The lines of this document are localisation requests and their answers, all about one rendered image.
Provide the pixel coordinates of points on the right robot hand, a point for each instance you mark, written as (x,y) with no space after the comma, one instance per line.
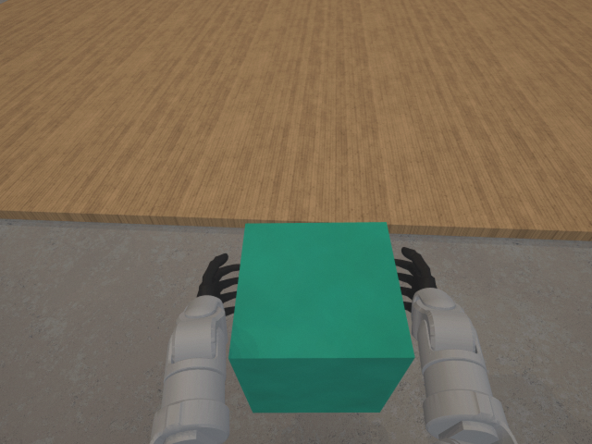
(421,276)

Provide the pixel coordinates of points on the robot left forearm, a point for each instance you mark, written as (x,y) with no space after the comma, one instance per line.
(193,409)

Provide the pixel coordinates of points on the carton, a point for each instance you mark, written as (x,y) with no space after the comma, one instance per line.
(319,323)

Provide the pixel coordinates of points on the left robot hand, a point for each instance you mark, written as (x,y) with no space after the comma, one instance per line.
(211,284)

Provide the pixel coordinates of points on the robot right forearm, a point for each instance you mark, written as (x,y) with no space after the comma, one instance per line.
(459,403)

